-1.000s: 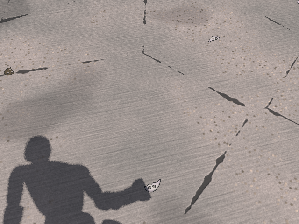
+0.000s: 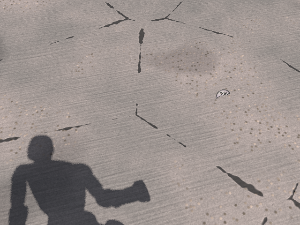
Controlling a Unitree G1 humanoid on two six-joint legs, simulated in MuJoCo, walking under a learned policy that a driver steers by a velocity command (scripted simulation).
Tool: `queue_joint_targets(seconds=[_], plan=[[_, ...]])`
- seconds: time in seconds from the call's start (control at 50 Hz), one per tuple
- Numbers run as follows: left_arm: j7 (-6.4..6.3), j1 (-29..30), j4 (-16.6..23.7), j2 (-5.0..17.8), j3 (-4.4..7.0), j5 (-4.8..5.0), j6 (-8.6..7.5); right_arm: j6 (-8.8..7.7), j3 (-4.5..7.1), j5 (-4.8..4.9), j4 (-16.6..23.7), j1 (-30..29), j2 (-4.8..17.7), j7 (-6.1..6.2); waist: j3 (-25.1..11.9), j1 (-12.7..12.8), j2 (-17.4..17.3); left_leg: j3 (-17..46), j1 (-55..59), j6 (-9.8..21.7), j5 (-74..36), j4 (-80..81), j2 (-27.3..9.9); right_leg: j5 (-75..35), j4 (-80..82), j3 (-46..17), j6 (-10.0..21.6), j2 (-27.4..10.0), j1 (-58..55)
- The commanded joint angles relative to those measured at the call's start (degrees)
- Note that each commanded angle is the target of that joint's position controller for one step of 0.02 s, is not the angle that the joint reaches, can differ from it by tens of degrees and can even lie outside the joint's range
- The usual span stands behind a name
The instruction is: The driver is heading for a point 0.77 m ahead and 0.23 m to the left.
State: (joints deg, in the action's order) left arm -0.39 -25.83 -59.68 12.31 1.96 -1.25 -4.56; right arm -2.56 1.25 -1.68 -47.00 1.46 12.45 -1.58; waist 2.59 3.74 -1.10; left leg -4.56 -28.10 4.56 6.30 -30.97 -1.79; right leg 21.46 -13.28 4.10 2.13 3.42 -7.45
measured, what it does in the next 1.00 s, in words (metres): walks ahead, turning left: left foot, then right foot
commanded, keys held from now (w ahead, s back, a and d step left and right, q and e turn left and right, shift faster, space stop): w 0.28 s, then w+q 0.72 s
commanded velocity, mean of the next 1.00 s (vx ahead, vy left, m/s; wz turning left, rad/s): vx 0.50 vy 0.00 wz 0.30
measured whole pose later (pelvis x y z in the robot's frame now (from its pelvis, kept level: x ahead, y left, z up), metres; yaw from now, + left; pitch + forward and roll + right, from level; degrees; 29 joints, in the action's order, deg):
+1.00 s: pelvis +0.51 +0.02 +0.01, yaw +21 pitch +1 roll -1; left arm -1.0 -23.3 -56.5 11.6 2.9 -1.2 -5.6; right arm 0.4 3.0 -2.1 -46.9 2.1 12.8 -4.1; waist 3.2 2.9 -1.8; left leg -5.1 -34.1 4.7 3.5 -39.8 -4.2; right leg 18.5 -14.0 17.6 0.1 -0.2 -4.1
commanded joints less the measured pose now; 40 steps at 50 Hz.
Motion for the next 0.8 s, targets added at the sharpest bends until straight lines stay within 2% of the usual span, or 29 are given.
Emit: queue_joint_targets(seconds=[0.02, 0.04, 0.06, 0.08, 0.1, 0.12, 0.14, 0.16, 0.2, 0.24, 0.28, 0.3, 0.32, 0.38, 0.46, 0.5, 0.52, 0.54, 0.56, 0.58, 0.6, 0.62, 0.64, 0.66, 0.68, 0.74, 0.8], plan=[[-0.39, 1.2, 2.06, 8.73, 1.43, 0.22, -0.19, -1.74, 3.26, -1.07, -3.75, 20.15, 8.94, 1.51, -9.29, -11.38, 2.2, 1.52, 25.9, 4.52, 1.2, 4.35, 0.44, -49.18, -26.15, -1.75, 5.16, -12.2, 9.54], [0.25, -3.58, 4.18, 3.19, 0.0, 2.41, -0.35, -1.93, 5.11, -2.44, -4.79, 28.08, 15.8, 2.08, -18.36, -11.21, -9.06, 25.44, 45.93, 11.06, 6.98, 5.91, -16.92, -23.24, -48.36, 1.8, 2.21, -5.01, 29.81], [0.21, -3.85, 3.45, 5.82, 0.97, 1.6, -0.35, -1.12, 5.29, -0.44, -5.05, 27.08, 15.6, 1.48, -21.27, -10.62, -10.78, 43.38, 47.23, 14.47, 7.3, 14.46, -22.92, 9.15, -59.74, -3.97, 2.37, 1.58, 39.6], [0.12, 1.41, 4.45, 8.05, 1.85, 0.67, -0.09, -0.8, 4.69, 0.81, -4.26, 20.27, 13.27, 1.34, -11.39, -8.02, -4.59, 34.77, 39.16, 12.6, 10.68, 14.95, -20.08, 4.81, -62.52, -7.8, 3.18, -2.83, 43.81], [0.49, 4.69, 5.39, 7.06, 1.63, 0.57, -0.44, -1.02, 3.64, 0.88, -3.48, 15.54, 9.25, 1.14, -5.48, -6.65, -1.6, 28.03, 30.86, 11.09, 8.78, 17.11, -17.94, -0.11, -59.61, -7.53, 3.32, -5.12, 43.61], [0.58, 6.36, 5.26, 6.02, 1.71, 0.34, -0.34, -1.6, 2.73, 0.6, -4.01, 14.56, 6.39, 0.93, -0.96, -5.26, -0.33, 21.58, 24.5, 7.86, -0.8, 18.23, -14.27, -2.83, -55.68, -7.63, 3.49, -7.0, 40.88], [0.91, 4.61, 5.12, 4.46, 1.44, -0.36, 0.52, -1.76, 2.37, 1.09, -4.74, 13.36, 5.35, 1.18, -1.27, -2.85, -2.5, 17.8, 21.36, 6.37, 0.72, 20.13, -12.14, -4.44, -52.78, -6.84, 2.8, -7.98, 38.1], [1.27, 3.07, 4.36, 3.77, 1.22, -0.88, 1.34, -2.13, 2.32, 1.03, -5.05, 13.41, 5.33, 1.29, -1.67, -2.17, -4.27, 16.48, 18.83, 6.81, -0.06, 21.37, -11.8, -4.93, -51.7, -6.33, 1.99, -8.34, 35.53], [1.77, 5.0, 4.78, 3.43, 1.28, -0.96, 2.14, -3.03, 2.34, 1.13, -6.64, 16.1, 5.48, 1.19, -0.79, -1.86, -2.77, 14.0, 18.16, 7.68, -4.59, 22.65, -10.8, -6.53, -50.17, -5.36, 0.93, -8.58, 36.49], [2.06, 9.82, 6.41, 3.46, 1.25, -0.93, 2.48, -3.35, 2.66, 1.21, -7.62, 18.06, 6.95, 1.37, 0.74, -2.22, -1.96, 12.04, 19.27, 7.98, -4.32, 24.58, -10.37, -10.49, -46.0, -4.31, -0.2, -9.81, 40.76], [2.2, 14.97, 8.07, 3.58, 1.17, -0.78, 2.56, -3.29, 2.46, 1.2, -8.51, 20.22, 6.53, 1.35, 2.06, -3.39, -1.85, 10.47, 20.86, 7.72, -5.5, 25.54, -9.47, -14.43, -40.62, -3.43, -1.14, -10.38, 43.89], [2.19, 17.65, 8.84, 3.73, 1.21, -0.82, 2.5, -3.21, 2.09, 1.4, -9.24, 22.13, 5.2, 1.32, 2.89, -4.22, -1.25, 9.57, 21.89, 6.97, -9.79, 25.03, -8.1, -16.03, -38.39, -2.48, -1.4, -10.03, 45.0], [2.23, 19.51, 9.88, 2.74, 0.81, -0.62, 2.36, -3.12, 2.2, 1.38, -9.36, 22.48, 6.16, 1.32, 2.51, -4.34, -2.66, 9.82, 21.89, 7.34, -9.06, 24.86, -8.44, -17.52, -33.96, -2.39, -1.87, -9.97, 44.19], [2.16, 25.17, 11.66, 2.67, 0.39, -0.24, 2.1, -2.9, 2.31, 1.16, -10.14, 24.83, 6.69, 1.5, 2.8, -6.04, -2.14, 10.07, 23.75, 7.34, -12.22, 23.46, -8.01, -20.58, -25.96, -1.31, -2.52, -8.1, 42.15], [1.78, 28.93, 14.0, 4.05, 0.47, 0.06, 1.41, -2.35, 2.71, 0.72, -10.57, 26.1, 7.86, 2.08, 2.53, -6.65, -3.04, 12.77, 28.51, 7.21, -17.39, 19.09, -9.65, -18.38, -20.56, -2.12, -1.86, -6.75, 40.32], [1.44, 25.99, 13.94, 5.45, 0.95, 0.26, 0.67, -2.1, 3.19, 0.4, -10.09, 24.18, 8.87, 2.31, 1.42, -4.65, -3.55, 13.94, 28.75, 6.02, -21.07, 15.23, -10.16, -14.18, -17.73, -2.54, -0.73, -5.66, 34.63], [1.08, 21.29, 12.75, 6.38, 1.46, 0.21, 0.18, -2.06, 3.45, 0.47, -9.73, 22.84, 9.43, 2.28, -0.49, -2.43, -3.4, 13.77, 27.72, 5.17, -25.22, 10.48, -9.37, -12.39, -15.45, -2.05, 0.05, -4.3, 28.0], [0.46, 12.63, 10.07, 7.94, 2.29, -0.31, -0.6, -2.06, 3.37, 0.76, -9.46, 22.03, 8.84, 2.05, -5.14, 1.22, -0.49, 11.43, 24.68, 3.91, -25.6, 0.06, -6.08, -13.87, -11.59, -2.17, 1.42, -4.21, 16.43], [-0.44, 2.57, 8.78, 12.49, 3.53, -1.82, -1.27, -2.23, 2.74, 1.37, -7.34, 21.48, 6.31, 1.82, -13.42, 4.57, 5.42, 8.35, 15.46, 2.57, -12.45, -16.0, -1.94, -7.31, -10.2, -13.43, 4.19, -15.52, 1.98], [-0.42, 0.97, 9.1, 18.62, 4.98, -2.34, -0.72, -1.96, 1.55, 3.42, -5.64, 28.38, -0.46, 1.95, -20.1, 1.23, 18.96, 3.03, -4.08, 0.45, 23.34, -33.58, 7.12, -2.23, -4.2, -37.24, 10.3, -30.71, -11.91], [-0.28, 5.29, 10.17, 13.62, 4.19, -1.11, 0.34, -1.13, 3.01, 1.7, -6.88, 26.63, 6.11, 2.31, -17.02, 0.35, 10.64, 7.6, -8.02, 1.5, 23.29, -39.64, 3.51, 5.25, -1.28, -40.56, 10.39, -28.94, -5.86], [-0.19, 10.58, 11.17, 8.65, 2.8, -0.72, 0.36, -0.92, 3.54, 1.29, -6.51, 22.76, 6.74, 1.88, -8.55, -1.31, 5.54, 8.37, -8.72, 1.76, 17.67, -39.6, 0.76, 6.02, -0.27, -31.34, 8.73, -26.23, 2.27], [-0.06, 13.26, 11.29, 6.26, 2.19, -0.62, 0.05, -0.86, 3.39, 1.23, -6.05, 20.62, 5.26, 1.38, -4.41, -2.36, 4.32, 8.12, -7.31, 1.41, 13.66, -37.6, -1.22, -0.45, 1.51, -23.88, 7.47, -23.62, 8.49], [-0.26, 13.56, 10.92, 5.11, 1.88, -0.51, -0.32, -0.35, 3.53, 0.66, -5.95, 19.67, 4.65, 0.98, -2.64, -3.15, 5.68, 7.88, -5.79, 0.98, 11.9, -35.88, -2.41, -5.7, 2.5, -18.24, 6.07, -21.45, 11.85], [-0.5, 13.11, 10.23, 4.43, 1.65, -0.23, -0.67, 0.45, 3.53, 0.07, -5.86, 20.13, 3.98, 0.49, -1.75, -4.25, 6.49, 7.54, -4.37, 0.33, 10.81, -35.02, -3.04, -9.2, 3.32, -13.92, 5.05, -19.85, 14.22], [-0.39, 9.89, 8.68, 4.96, 1.89, 0.48, -2.21, 2.04, 3.43, -0.17, -4.27, 17.2, 2.73, -0.39, -1.38, -4.98, 5.99, 6.59, -6.24, -0.75, 7.24, -34.42, -3.65, -18.03, 4.58, -7.74, 5.63, -19.67, 14.49], [-0.36, 7.59, 7.75, 5.37, 2.05, 0.28, -2.55, 2.59, 3.29, -0.24, -1.94, 11.25, 2.88, -1.16, 0.06, -4.52, 5.24, 5.74, -11.07, -1.65, 1.45, -30.61, -4.4, -21.68, 5.49, -2.31, 5.84, -19.07, 13.01]])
